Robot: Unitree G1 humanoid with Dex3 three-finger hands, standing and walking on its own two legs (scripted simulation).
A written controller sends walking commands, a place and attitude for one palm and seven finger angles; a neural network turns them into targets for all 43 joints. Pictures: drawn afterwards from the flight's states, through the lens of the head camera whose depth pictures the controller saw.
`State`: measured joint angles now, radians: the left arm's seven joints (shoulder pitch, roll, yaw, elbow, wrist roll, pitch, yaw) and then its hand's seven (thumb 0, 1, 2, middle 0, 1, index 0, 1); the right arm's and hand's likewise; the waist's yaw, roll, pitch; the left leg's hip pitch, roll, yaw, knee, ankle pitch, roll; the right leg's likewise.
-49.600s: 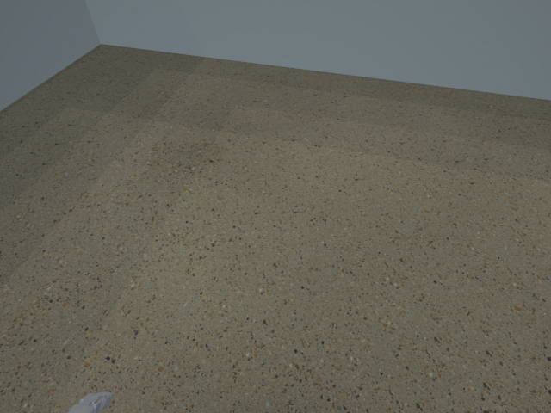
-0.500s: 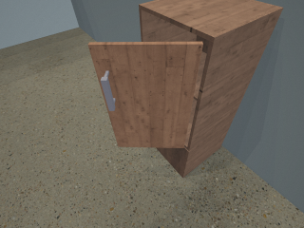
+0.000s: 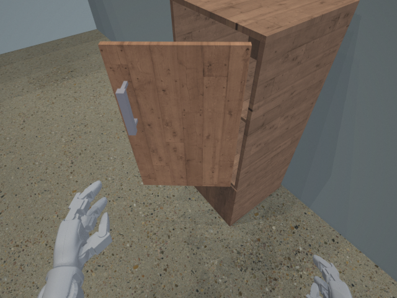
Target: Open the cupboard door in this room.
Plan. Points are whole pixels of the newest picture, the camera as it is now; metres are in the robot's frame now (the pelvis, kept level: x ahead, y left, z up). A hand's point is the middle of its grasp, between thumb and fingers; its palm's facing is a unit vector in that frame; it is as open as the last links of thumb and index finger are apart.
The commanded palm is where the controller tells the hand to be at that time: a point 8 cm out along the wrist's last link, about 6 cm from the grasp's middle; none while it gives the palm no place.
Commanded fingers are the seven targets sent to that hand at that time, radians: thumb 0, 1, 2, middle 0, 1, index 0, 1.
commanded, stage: raise the hand with hooked fingers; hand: left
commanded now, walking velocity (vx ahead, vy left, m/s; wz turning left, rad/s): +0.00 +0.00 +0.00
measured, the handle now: (129, 108) +0.58 +0.22 +0.06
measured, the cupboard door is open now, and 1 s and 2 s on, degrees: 51 51 51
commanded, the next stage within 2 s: move the hooked fingers beside the handle in 1.84 s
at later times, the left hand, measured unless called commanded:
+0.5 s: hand (92, 252) +0.21 +0.22 +0.00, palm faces -0.12 -0.99 -0.03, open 10.6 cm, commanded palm +0.17 +0.29 +0.01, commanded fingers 0.00 -0.01 0.51 -0.27 -0.88 -0.27 -0.88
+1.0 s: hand (50, 224) +0.24 +0.29 +0.06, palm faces +0.05 -1.00 -0.06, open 13.5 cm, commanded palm +0.22 +0.33 +0.05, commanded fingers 0.00 -0.50 0.30 -0.30 -1.20 -0.30 -1.20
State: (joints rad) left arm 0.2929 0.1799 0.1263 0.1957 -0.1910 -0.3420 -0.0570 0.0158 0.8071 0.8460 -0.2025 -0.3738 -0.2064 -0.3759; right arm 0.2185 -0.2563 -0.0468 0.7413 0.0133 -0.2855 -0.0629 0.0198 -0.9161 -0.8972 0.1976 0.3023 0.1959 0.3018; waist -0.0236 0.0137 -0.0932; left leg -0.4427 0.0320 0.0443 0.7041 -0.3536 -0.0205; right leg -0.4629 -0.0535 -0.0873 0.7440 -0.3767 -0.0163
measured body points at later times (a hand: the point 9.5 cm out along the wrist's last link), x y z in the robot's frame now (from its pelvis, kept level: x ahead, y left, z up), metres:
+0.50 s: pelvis -0.03 +0.02 -0.05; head +0.03 +0.02 +0.40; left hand +0.22 +0.27 +0.01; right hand +0.14 -0.19 -0.13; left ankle +0.00 +0.13 -0.71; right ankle +0.00 -0.10 -0.72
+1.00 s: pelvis -0.01 +0.03 -0.02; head +0.02 +0.05 +0.43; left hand +0.23 +0.34 +0.06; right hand +0.16 -0.21 -0.08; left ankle +0.00 +0.13 -0.72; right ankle +0.00 -0.10 -0.72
